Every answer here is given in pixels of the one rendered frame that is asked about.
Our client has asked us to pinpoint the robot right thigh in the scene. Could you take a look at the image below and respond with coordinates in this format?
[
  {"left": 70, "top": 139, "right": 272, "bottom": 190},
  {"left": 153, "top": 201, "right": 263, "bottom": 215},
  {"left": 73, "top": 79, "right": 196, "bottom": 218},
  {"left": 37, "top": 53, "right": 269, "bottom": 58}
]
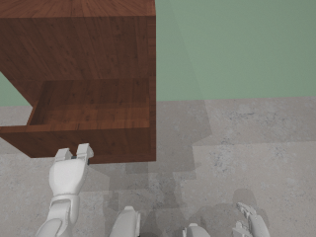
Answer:
[{"left": 182, "top": 226, "right": 210, "bottom": 237}]

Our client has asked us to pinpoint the left robot hand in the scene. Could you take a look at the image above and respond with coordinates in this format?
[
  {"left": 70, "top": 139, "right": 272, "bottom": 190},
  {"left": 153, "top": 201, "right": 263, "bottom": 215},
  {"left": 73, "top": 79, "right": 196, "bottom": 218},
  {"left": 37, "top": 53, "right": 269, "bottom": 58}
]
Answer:
[{"left": 48, "top": 143, "right": 94, "bottom": 197}]

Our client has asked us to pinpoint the robot thigh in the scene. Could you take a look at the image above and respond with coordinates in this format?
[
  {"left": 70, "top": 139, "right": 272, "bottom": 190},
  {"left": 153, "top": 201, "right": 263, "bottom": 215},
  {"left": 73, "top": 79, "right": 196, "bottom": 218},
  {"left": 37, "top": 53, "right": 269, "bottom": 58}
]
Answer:
[
  {"left": 108, "top": 209, "right": 141, "bottom": 237},
  {"left": 182, "top": 226, "right": 210, "bottom": 237}
]

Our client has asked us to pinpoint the drawer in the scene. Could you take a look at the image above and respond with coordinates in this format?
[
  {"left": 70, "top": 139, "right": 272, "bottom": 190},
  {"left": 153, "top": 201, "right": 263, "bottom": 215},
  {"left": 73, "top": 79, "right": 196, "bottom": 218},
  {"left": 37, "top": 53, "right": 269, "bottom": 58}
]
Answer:
[{"left": 0, "top": 78, "right": 151, "bottom": 158}]

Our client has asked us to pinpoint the cabinet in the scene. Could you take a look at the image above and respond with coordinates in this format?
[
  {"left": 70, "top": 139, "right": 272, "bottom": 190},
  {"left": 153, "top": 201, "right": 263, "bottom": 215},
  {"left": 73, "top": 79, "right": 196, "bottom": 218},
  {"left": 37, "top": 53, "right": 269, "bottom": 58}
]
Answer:
[{"left": 0, "top": 0, "right": 156, "bottom": 165}]

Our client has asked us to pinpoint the robot left forearm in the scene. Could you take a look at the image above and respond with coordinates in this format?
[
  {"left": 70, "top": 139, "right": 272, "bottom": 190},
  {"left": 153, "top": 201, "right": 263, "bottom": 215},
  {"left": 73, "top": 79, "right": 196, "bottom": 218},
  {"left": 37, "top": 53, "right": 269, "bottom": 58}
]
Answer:
[{"left": 36, "top": 194, "right": 80, "bottom": 237}]

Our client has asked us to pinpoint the right robot hand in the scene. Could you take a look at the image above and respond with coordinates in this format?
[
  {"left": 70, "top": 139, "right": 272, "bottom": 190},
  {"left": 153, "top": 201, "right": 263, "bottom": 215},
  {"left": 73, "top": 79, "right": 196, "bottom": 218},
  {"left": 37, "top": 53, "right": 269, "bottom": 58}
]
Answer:
[{"left": 232, "top": 202, "right": 271, "bottom": 237}]

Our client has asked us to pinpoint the robot left thigh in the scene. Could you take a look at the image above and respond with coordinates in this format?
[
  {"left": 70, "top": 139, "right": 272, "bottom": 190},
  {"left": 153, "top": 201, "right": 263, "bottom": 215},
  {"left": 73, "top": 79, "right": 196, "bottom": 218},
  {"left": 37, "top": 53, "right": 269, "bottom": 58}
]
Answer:
[{"left": 108, "top": 209, "right": 141, "bottom": 237}]

